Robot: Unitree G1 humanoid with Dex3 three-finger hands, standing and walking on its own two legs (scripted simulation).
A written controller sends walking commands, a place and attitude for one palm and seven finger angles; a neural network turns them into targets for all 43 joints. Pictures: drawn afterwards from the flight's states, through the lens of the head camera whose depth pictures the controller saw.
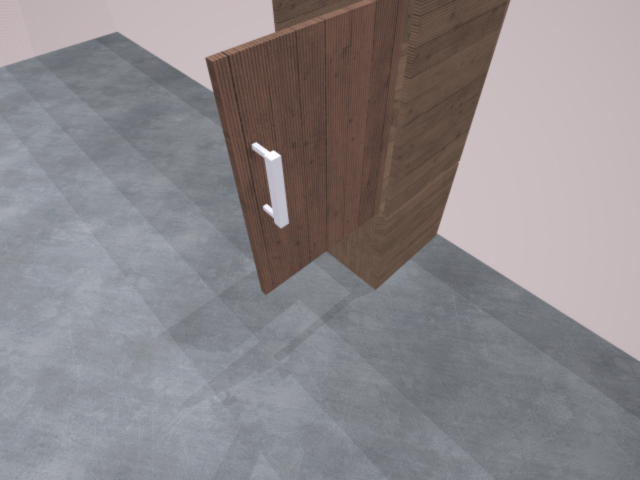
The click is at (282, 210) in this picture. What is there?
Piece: cupboard door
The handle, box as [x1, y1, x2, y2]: [252, 142, 288, 227]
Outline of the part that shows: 256,142 252,144 252,148 264,157 272,204 271,208 266,204 263,206 263,209 274,218 274,222 278,226 282,227 288,223 280,155 273,150 269,152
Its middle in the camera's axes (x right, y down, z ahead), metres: -0.09 -0.09 +0.71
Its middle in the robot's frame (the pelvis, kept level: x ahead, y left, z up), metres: +0.60 +0.13 +0.00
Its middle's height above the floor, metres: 0.78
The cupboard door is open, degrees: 88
